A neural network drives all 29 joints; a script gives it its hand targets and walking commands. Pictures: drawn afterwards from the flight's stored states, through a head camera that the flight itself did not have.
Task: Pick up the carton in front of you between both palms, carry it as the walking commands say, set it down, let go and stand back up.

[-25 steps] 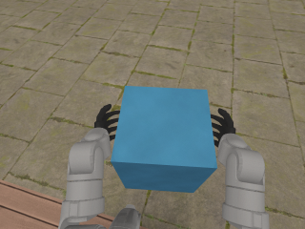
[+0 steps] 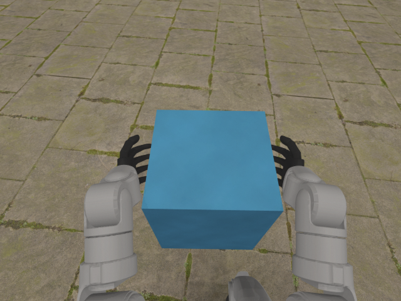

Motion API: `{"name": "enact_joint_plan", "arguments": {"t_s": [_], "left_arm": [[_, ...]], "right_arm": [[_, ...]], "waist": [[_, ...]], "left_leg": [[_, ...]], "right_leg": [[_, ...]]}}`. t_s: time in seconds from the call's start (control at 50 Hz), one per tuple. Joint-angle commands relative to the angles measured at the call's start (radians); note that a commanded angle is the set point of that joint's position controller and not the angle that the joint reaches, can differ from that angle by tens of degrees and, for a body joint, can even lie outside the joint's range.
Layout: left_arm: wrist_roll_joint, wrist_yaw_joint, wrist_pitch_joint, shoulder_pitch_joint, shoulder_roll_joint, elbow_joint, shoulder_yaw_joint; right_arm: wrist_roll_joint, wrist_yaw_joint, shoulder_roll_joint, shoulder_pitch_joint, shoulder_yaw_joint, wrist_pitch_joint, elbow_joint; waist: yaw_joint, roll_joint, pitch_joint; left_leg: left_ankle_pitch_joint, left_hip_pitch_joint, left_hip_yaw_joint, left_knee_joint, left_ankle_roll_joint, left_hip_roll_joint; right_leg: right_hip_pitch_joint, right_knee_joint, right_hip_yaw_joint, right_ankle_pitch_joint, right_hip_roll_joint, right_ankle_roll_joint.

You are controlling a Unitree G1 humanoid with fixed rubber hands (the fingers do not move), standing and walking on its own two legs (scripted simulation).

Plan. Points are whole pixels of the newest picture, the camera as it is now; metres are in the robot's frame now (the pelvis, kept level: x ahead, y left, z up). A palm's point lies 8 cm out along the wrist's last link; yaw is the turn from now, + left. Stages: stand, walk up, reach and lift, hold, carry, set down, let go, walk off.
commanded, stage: carry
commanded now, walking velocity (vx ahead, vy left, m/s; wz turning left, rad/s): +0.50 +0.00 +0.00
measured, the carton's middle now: (208, 185) +0.35 -0.02 +0.02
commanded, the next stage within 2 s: none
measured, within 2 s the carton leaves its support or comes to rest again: neither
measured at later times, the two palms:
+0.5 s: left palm (144, 81) +0.59 +0.12 +0.11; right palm (263, 78) +0.61 -0.18 +0.10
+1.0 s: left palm (150, 58) +0.70 +0.12 +0.10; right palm (259, 59) +0.70 -0.18 +0.10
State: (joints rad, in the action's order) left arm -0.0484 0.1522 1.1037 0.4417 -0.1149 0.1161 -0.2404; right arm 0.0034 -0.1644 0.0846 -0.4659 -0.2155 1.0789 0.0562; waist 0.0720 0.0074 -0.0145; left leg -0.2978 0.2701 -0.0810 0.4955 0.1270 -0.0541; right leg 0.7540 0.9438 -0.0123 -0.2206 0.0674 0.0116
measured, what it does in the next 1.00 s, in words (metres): walks ahead: right foot, then left foot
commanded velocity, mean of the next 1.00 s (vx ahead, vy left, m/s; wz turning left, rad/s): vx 0.11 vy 0.00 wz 0.00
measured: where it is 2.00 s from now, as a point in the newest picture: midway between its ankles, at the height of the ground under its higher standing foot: (200, 276)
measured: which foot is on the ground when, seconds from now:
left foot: down 0.00-0.16, up 0.18-0.56, down 0.58-1.00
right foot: up 0.00-0.14, down 0.16-1.00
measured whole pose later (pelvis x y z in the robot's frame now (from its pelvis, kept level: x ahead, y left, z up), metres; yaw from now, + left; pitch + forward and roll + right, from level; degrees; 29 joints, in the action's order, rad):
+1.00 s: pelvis +0.36 -0.03 -0.01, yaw -1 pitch +5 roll +0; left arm -0.06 0.14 1.14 0.51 -0.09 0.02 -0.24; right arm -0.06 -0.15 0.09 -0.52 -0.24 1.13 0.02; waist 0.00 0.01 -0.07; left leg -0.24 0.39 -0.14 0.56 0.05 0.01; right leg 0.23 0.55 -0.08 -0.40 0.02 0.01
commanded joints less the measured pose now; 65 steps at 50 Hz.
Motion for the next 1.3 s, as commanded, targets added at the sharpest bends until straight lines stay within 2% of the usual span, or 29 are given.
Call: {"name": "enact_joint_plan", "arguments": {"t_s": [0.0, 0.08, 0.12, 0.14, 0.16, 0.18, 0.2, 0.22, 0.24, 0.26, 0.3, 0.36, 0.42, 0.48, 0.52, 0.54, 0.56, 0.58, 0.6, 0.62, 0.64, 0.7, 0.74, 0.76, 0.84, 0.88, 1.0, 1.12, 1.28], "left_arm": [[0.241, -0.079, -0.037, 0.646, -0.796, 0.098, 0.683], [0.23, -0.088, -0.018, 0.592, -0.762, 0.051, 0.674], [0.222, -0.094, -0.014, 0.557, -0.754, 0.009, 0.661], [0.217, -0.098, -0.015, 0.543, -0.757, -0.007, 0.655], [0.21, -0.099, -0.013, 0.509, -0.745, -0.031, 0.636], [0.213, -0.097, -0.018, 0.566, -0.724, -0.025, 0.631], [0.223, -0.1, -0.019, 0.531, -0.764, -0.035, 0.64], [0.249, -0.108, -0.027, 0.574, -0.801, 0.001, 0.659], [0.276, -0.117, -0.033, 0.627, -0.846, 0.031, 0.683], [0.303, -0.124, -0.041, 0.685, -0.882, 0.065, 0.711], [0.342, -0.132, -0.056, 0.748, -0.914, 0.127, 0.741], [0.362, -0.134, -0.058, 0.725, -0.887, 0.177, 0.762], [0.353, -0.128, -0.042, 0.661, -0.825, 0.19, 0.756], [0.318, -0.122, -0.014, 0.589, -0.767, 0.155, 0.728], [0.296, -0.12, 0.002, 0.573, -0.743, 0.125, 0.708], [0.286, -0.119, 0.009, 0.573, -0.737, 0.106, 0.7], [0.275, -0.118, 0.016, 0.576, -0.728, 0.083, 0.69], [0.27, -0.118, 0.026, 0.586, -0.736, 0.055, 0.681], [0.269, -0.12, 0.034, 0.586, -0.739, 0.042, 0.68], [0.279, -0.123, 0.038, 0.613, -0.763, 0.046, 0.687], [0.292, -0.128, 0.038, 0.656, -0.794, 0.047, 0.693], [0.314, -0.136, 0.024, 0.716, -0.871, 0.022, 0.7], [0.318, -0.131, 0.016, 0.753, -0.883, 0.029, 0.701], [0.32, -0.127, 0.016, 0.746, -0.883, 0.027, 0.701], [0.283, -0.115, 0.024, 0.667, -0.852, -0.015, 0.665], [0.275, -0.116, 0.023, 0.673, -0.846, -0.013, 0.656], [0.263, -0.13, 0.016, 0.672, -0.861, -0.026, 0.656], [0.241, -0.197, -0.024, 0.601, -0.928, -0.068, 0.686], [0.201, -0.258, -0.115, 0.529, -0.945, -0.076, 0.695]], "right_arm": [[0.333, 0.135, 0.883, -0.684, 0.728, -0.02, 0.161], [0.28, 0.133, 0.845, -0.594, 0.697, -0.003, 0.09], [0.255, 0.134, 0.839, -0.567, 0.683, 0.003, 0.057], [0.245, 0.134, 0.837, -0.566, 0.681, 0.004, 0.049], [0.24, 0.135, 0.836, -0.58, 0.677, 0.008, 0.043], [0.232, 0.134, 0.857, -0.57, 0.674, 0.011, 0.042], [0.233, 0.131, 0.86, -0.594, 0.676, 0.01, 0.058], [0.245, 0.13, 0.89, -0.635, 0.68, 0.006, 0.08], [0.248, 0.131, 0.914, -0.657, 0.677, -0.001, 0.083], [0.247, 0.131, 0.928, -0.674, 0.677, -0.009, 0.096], [0.247, 0.127, 0.949, -0.68, 0.692, -0.022, 0.122], [0.245, 0.113, 0.929, -0.644, 0.708, -0.032, 0.169], [0.24, 0.099, 0.871, -0.604, 0.718, -0.019, 0.213], [0.23, 0.1, 0.82, -0.569, 0.712, 0.012, 0.207], [0.224, 0.11, 0.803, -0.555, 0.699, 0.032, 0.181], [0.219, 0.116, 0.794, -0.55, 0.688, 0.04, 0.163], [0.214, 0.122, 0.782, -0.547, 0.675, 0.048, 0.14], [0.206, 0.122, 0.768, -0.56, 0.657, 0.051, 0.107], [0.202, 0.122, 0.775, -0.551, 0.647, 0.051, 0.083], [0.197, 0.126, 0.794, -0.542, 0.636, 0.051, 0.068], [0.198, 0.131, 0.819, -0.559, 0.628, 0.05, 0.064], [0.21, 0.145, 0.867, -0.651, 0.633, 0.041, 0.095], [0.23, 0.146, 0.88, -0.715, 0.648, 0.037, 0.117], [0.237, 0.143, 0.881, -0.717, 0.651, 0.038, 0.115], [0.232, 0.132, 0.867, -0.665, 0.644, 0.049, 0.068], [0.232, 0.132, 0.879, -0.668, 0.643, 0.05, 0.057], [0.227, 0.144, 0.913, -0.664, 0.651, 0.042, 0.029], [0.197, 0.205, 0.972, -0.576, 0.669, 0.0, -0.018], [0.156, 0.274, 0.975, -0.501, 0.669, -0.089, -0.008]], "waist": [[0.005, -0.12, -0.434], [0.007, -0.139, -0.385], [-0.052, -0.129, -0.432], [-0.087, -0.081, -0.494], [-0.11, 0.045, -0.564], [-0.113, 0.306, -0.631], [-0.122, 0.255, -0.604], [-0.12, 0.199, -0.552], [-0.111, 0.084, -0.507], [-0.104, 0.039, -0.483], [-0.089, 0.051, -0.499], [-0.083, 0.096, -0.519], [-0.091, 0.138, -0.538], [-0.106, 0.147, -0.521], [-0.095, 0.121, -0.497], [-0.084, 0.095, -0.49], [-0.077, 0.049, -0.5], [-0.078, -0.077, -0.562], [-0.066, -0.183, -0.586], [-0.065, -0.211, -0.576], [-0.07, -0.184, -0.564], [-0.072, -0.114, -0.543], [-0.07, -0.034, -0.544], [-0.071, -0.024, -0.55], [-0.072, -0.023, -0.57], [-0.074, -0.022, -0.566], [-0.08, 0.029, -0.536], [-0.077, 0.014, -0.498], [-0.074, -0.002, -0.443]], "left_leg": [[0.616, -0.401, 0.226, -0.067, 0.089, 0.238], [0.742, -0.394, 0.139, -0.012, 0.03, 0.21], [0.826, -0.318, 0.057, 0.149, -0.032, 0.186], [0.678, -0.187, 0.019, 0.302, -0.062, 0.164], [0.28, 0.017, -0.009, 0.471, -0.099, 0.125], [-0.217, 0.341, 0.031, 0.738, -0.133, -0.026], [-0.221, 0.448, 0.102, 0.823, -0.117, 0.012], [-0.181, 0.491, 0.111, 0.829, -0.102, 0.042], [-0.134, 0.486, 0.105, 0.786, -0.102, 0.072], [-0.109, 0.457, 0.103, 0.719, -0.106, 0.098], [-0.092, 0.363, 0.078, 0.587, -0.123, 0.104], [-0.074, 0.303, 0.031, 0.407, -0.143, 0.086], [0.055, 0.245, -0.005, 0.261, -0.143, 0.057], [0.157, 0.193, -0.035, 0.115, -0.143, 0.026], [0.321, 0.074, -0.056, -0.086, -0.14, 0.028], [0.466, -0.054, -0.044, -0.193, -0.136, 0.064], [0.765, -0.233, 0.059, -0.16, -0.105, 0.184], [1.234, -0.454, 0.194, 0.019, -0.011, 0.352], [1.299, -0.531, 0.256, 0.038, 0.065, 0.402], [1.188, -0.499, 0.26, 0.002, 0.069, 0.399], [1.072, -0.454, 0.237, -0.017, 0.045, 0.375], [0.8, -0.292, 0.125, -0.017, -0.039, 0.273], [0.773, -0.231, 0.088, 0.024, -0.05, 0.232], [0.778, -0.216, 0.08, 0.039, -0.047, 0.225], [0.908, -0.243, 0.09, 0.077, -0.022, 0.239], [0.903, -0.23, 0.089, 0.084, -0.02, 0.238], [0.607, -0.112, 0.055, 0.098, -0.047, 0.187], [0.583, -0.12, 0.065, 0.093, -0.051, 0.2], [0.433, -0.12, 0.081, 0.045, -0.062, 0.208]], "right_leg": [[0.014, -0.142, -0.047, 0.121, -0.028, 0.013], [-0.134, -0.389, -0.114, 0.2, -0.078, 0.047], [-0.429, -0.53, -0.172, 0.274, -0.12, 0.06], [-0.662, -0.527, -0.12, 0.271, -0.073, 0.066], [-0.887, -0.451, 0.149, 0.408, 0.142, 0.092], [-1.132, -0.502, 0.542, 0.367, 0.339, 0.252], [-1.115, -0.546, 0.571, 0.219, 0.31, 0.262], [-1.059, -0.553, 0.504, 0.207, 0.268, 0.24], [-0.984, -0.558, 0.419, 0.312, 0.257, 0.218], [-0.92, -0.567, 0.345, 0.406, 0.247, 0.199], [-0.856, -0.588, 0.24, 0.502, 0.224, 0.177], [-0.854, -0.57, 0.124, 0.668, 0.196, 0.179], [-0.873, -0.519, 0.03, 0.885, 0.16, 0.15], [-0.892, -0.468, -0.027, 0.9, 0.124, 0.124], [-0.849, -0.393, -0.06, 0.789, 0.092, 0.091], [-0.772, -0.349, -0.07, 0.663, 0.079, 0.06], [-0.618, -0.314, -0.055, 0.411, 0.06, 0.021], [-0.447, -0.288, -0.034, 0.076, 0.035, -0.018], [-0.361, -0.311, -0.024, -0.149, -0.003, -0.033], [-0.365, -0.341, -0.02, -0.244, -0.008, -0.033], [-0.41, -0.41, -0.019, -0.227, -0.009, -0.032], [-0.592, -0.525, -0.022, 0.038, 0.014, -0.031], [-0.649, -0.43, -0.005, 0.322, 0.051, -0.021], [-0.654, -0.411, -0.005, 0.374, 0.057, -0.016], [-0.617, -0.38, -0.012, 0.357, 0.051, -0.016], [-0.622, -0.386, -0.011, 0.358, 0.049, -0.017], [-0.697, -0.372, 0.015, 0.578, 0.085, 0.011], [-0.649, -0.39, 0.013, 0.479, 0.083, 0.015], [-0.591, -0.441, 0.019, 0.248, 0.077, 0.025]]}}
